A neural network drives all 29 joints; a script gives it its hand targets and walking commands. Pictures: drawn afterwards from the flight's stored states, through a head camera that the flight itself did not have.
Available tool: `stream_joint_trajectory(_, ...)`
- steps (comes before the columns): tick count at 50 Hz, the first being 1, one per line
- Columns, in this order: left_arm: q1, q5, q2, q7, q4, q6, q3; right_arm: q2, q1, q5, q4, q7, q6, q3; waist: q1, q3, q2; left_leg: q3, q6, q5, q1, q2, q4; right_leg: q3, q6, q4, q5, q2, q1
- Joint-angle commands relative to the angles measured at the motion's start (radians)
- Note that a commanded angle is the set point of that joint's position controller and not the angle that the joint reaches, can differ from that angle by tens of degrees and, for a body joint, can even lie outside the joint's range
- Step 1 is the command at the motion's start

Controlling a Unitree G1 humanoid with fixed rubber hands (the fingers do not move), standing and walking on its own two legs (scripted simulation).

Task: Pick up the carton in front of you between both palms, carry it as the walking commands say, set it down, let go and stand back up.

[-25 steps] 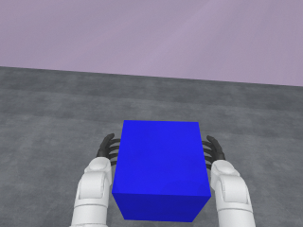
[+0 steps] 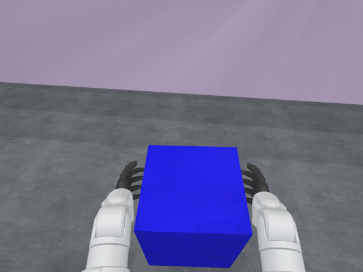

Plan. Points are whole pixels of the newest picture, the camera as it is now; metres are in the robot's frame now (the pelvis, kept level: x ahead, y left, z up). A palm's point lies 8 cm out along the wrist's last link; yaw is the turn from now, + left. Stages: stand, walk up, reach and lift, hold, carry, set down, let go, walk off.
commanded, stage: carry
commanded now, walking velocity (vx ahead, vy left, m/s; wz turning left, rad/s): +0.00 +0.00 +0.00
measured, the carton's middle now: (190, 209) +0.30 +0.00 -0.04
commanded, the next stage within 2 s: hold in 1.00 s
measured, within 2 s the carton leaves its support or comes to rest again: neither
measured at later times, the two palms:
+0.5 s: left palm (121, 206) +0.26 +0.15 +0.04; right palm (265, 210) +0.25 -0.15 +0.04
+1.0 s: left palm (123, 212) +0.24 +0.14 +0.04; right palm (268, 215) +0.24 -0.16 +0.04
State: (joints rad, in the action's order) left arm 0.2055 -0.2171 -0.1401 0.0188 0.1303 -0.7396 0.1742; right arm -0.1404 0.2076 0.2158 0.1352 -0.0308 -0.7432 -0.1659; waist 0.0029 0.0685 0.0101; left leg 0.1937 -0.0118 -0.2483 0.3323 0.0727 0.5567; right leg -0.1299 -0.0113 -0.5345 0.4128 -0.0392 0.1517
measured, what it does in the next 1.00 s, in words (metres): stands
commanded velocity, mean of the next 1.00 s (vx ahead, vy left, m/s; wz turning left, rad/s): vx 0.00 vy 0.00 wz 0.00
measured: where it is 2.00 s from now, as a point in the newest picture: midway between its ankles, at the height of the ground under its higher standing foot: outside the picture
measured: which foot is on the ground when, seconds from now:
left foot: down 0.00-1.00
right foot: down 0.00-1.00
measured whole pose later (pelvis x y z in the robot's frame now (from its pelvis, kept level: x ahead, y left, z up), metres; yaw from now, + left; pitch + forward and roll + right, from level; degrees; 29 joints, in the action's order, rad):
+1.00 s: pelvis -0.05 -0.01 +0.00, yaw +0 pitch +1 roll +0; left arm 0.23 -0.23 -0.14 0.01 0.17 -0.74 0.19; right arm -0.15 0.23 0.23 0.17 -0.02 -0.74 -0.19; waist 0.00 0.08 0.00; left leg 0.19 -0.01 -0.15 0.37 0.09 0.50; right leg -0.14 -0.03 -0.54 0.35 -0.02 0.22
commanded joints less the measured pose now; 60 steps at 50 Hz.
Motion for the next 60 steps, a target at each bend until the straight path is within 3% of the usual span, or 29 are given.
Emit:
stream_joint_trajectory(1,0.479,0.224,-0.833,-0.203,-0.067,0.036,-0.561,-0.851,0.488,-0.225,-0.072,0.210,0.041,0.564,-0.005,0.285,-0.002,-0.098,-0.016,0.378,-0.200,0.099,-0.032,0.075,-0.011,0.073,-0.452,-0.120,0.005)
stream_joint_trajectory(18,0.521,0.222,-0.867,-0.217,-0.031,0.036,-0.549,-0.883,0.520,-0.220,-0.036,0.222,0.039,0.544,-0.003,0.270,-0.008,-0.110,-0.011,0.277,-0.187,0.104,-0.080,0.093,-0.021,0.110,-0.296,-0.111,0.062)
stream_joint_trajectory(50,0.512,0.220,-0.864,-0.215,-0.035,0.034,-0.550,-0.882,0.516,-0.224,-0.041,0.221,0.039,0.546,-0.003,0.284,-0.009,-0.114,-0.007,0.262,-0.167,0.106,-0.085,0.105,-0.030,0.099,-0.295,-0.110,0.086)
stream_joint_trajectory(51,0.399,0.216,-0.889,-0.214,-0.061,0.032,-0.547,-0.918,0.431,-0.221,-0.006,0.227,0.051,0.526,-0.023,0.131,0.102,-0.242,-0.024,0.391,-0.483,-0.175,-0.085,0.258,-0.032,0.182,-0.518,0.063,0.166)
stream_joint_trajectory(52,0.440,0.215,-0.848,-0.211,-0.087,0.048,-0.547,-0.899,0.440,-0.199,-0.024,0.214,0.078,0.508,0.014,0.174,0.116,-0.274,-0.029,0.439,-0.546,-0.153,-0.082,0.272,-0.039,0.187,-0.530,0.065,0.175)
stream_joint_trajectory(53,0.443,0.216,-0.852,-0.215,-0.108,0.054,-0.550,-0.877,0.413,-0.169,-0.017,0.206,0.083,0.495,0.005,0.170,0.060,-0.271,-0.018,0.457,-0.450,-0.155,-0.101,0.264,-0.036,0.174,-0.599,0.073,0.035)
stream_joint_trajectory(54,0.469,0.230,-0.836,-0.221,-0.109,0.059,-0.571,-0.866,0.402,-0.159,-0.008,0.194,0.095,0.463,0.035,0.197,0.069,-0.272,-0.012,0.451,-0.458,-0.159,-0.105,0.263,-0.040,0.198,-0.541,0.069,-0.009)
stream_joint_trajectory(55,0.479,0.231,-0.842,-0.225,-0.116,0.065,-0.582,-0.861,0.421,-0.154,-0.014,0.193,0.099,0.469,0.021,0.182,0.042,-0.266,-0.006,0.416,-0.429,-0.164,-0.120,0.257,-0.027,0.190,-0.552,0.073,-0.029)
stream_joint_trajectory(56,0.491,0.238,-0.851,-0.226,-0.118,0.067,-0.593,-0.865,0.426,-0.158,-0.013,0.193,0.101,0.464,0.031,0.192,0.020,-0.266,0.000,0.419,-0.410,-0.168,-0.129,0.257,-0.022,0.186,-0.581,0.081,-0.073)
stream_joint_trajectory(57,0.497,0.237,-0.844,-0.229,-0.110,0.069,-0.594,-0.875,0.437,-0.166,-0.004,0.195,0.103,0.469,0.023,0.197,0.034,-0.262,0.003,0.369,-0.409,-0.172,-0.133,0.257,-0.021,0.200,-0.515,0.081,-0.079)
stream_joint_trajectory(60,0.472,0.204,-0.860,-0.211,-0.078,0.070,-0.571,-0.897,0.509,-0.213,-0.016,0.216,0.105,0.525,-0.020,0.172,0.007,-0.255,-0.002,0.315,-0.451,-0.182,-0.136,0.258,-0.005,0.202,-0.445,0.080,0.002)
